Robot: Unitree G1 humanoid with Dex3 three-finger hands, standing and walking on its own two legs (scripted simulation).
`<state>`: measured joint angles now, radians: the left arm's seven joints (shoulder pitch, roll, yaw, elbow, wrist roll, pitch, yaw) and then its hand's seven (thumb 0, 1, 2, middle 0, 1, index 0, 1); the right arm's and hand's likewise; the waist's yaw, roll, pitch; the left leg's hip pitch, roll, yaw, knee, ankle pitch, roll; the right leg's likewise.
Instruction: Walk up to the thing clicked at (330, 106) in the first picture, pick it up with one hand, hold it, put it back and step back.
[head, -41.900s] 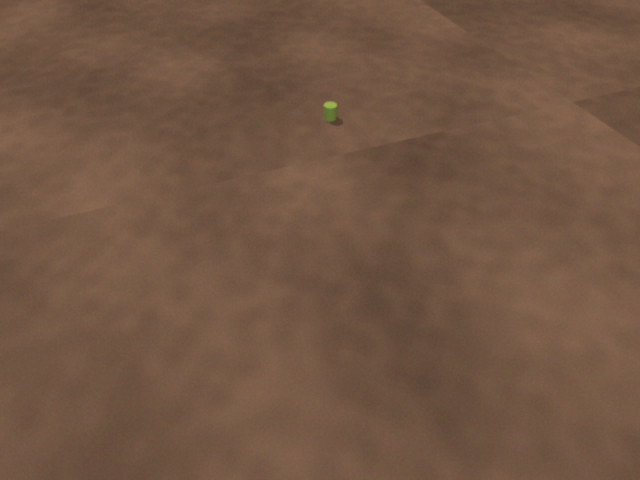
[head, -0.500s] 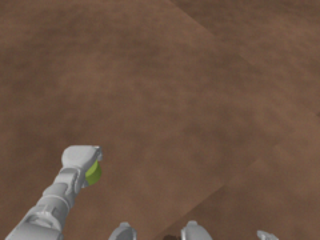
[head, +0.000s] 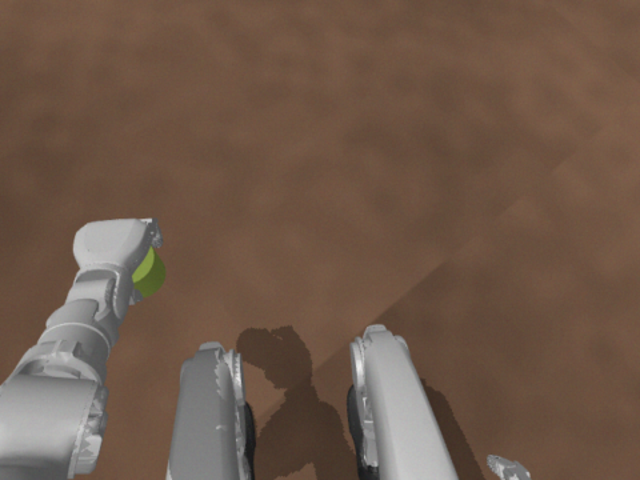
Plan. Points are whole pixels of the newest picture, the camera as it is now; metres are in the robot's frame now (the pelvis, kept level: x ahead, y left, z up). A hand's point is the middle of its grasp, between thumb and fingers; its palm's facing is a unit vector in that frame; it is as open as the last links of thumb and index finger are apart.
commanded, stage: crouch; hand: left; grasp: from above
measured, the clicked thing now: (133, 267) +0.42 +0.24 -0.19
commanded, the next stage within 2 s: lower in 0.94 s
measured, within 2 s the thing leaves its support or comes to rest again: rests again in 2.00 s
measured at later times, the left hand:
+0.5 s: hand (148, 274) +0.43 +0.24 -0.27, palm faces -0.46 -0.03 -0.89, open 9.7 cm
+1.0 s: hand (159, 277) +0.44 +0.24 -0.32, palm faces -0.45 -0.04 -0.89, open 9.7 cm
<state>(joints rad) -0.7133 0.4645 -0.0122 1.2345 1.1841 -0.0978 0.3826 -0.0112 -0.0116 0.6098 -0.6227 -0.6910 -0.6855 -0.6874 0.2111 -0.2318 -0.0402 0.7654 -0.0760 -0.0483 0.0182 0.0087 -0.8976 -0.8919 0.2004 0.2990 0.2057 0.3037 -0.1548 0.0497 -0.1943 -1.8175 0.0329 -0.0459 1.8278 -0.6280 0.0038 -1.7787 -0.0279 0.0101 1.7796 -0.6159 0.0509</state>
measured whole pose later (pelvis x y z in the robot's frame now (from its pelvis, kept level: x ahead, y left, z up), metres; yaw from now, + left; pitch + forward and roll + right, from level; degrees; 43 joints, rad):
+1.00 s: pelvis -0.01 -0.01 -0.15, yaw -3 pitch +35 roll -6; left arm -0.92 0.62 0.08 1.45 1.25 -0.17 0.43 -0.01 -0.02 0.61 -0.63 -0.69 -0.69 -0.68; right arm 0.16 -0.27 0.00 0.78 -0.14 -0.08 0.13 0.01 -0.92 -0.90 0.20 0.30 0.20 0.30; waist -0.21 0.01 -0.08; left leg -2.25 0.02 -0.12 2.32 -0.68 -0.02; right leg -2.20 0.00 -0.01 2.25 -0.66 0.05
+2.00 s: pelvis +0.00 -0.01 -0.21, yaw -7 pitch +31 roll -9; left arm -0.95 0.78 0.19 1.62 1.31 -0.22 0.59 -0.01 -0.02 0.61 -0.64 -0.67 -0.71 -0.67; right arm 0.12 -0.30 0.11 0.77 -0.25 -0.15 0.23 0.00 -0.90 -0.89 0.20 0.30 0.20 0.30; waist -0.30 -0.05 0.05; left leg -2.37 0.01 -0.21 2.54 -0.72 -0.03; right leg -2.30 0.03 -0.06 2.42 -0.68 0.07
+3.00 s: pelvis -0.01 +0.00 -0.21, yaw -10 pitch +27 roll -13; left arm -1.01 0.90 0.16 1.78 1.32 -0.23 0.68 0.00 -0.27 0.85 -0.30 -0.88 -0.32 -0.88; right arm 0.11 -0.33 0.21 0.76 -0.31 -0.25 0.30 0.00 -0.90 -0.89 0.20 0.30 0.20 0.31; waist -0.35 -0.09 0.11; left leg -2.36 0.01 -0.25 2.58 -0.72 -0.02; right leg -2.26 0.05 -0.10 2.41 -0.66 0.07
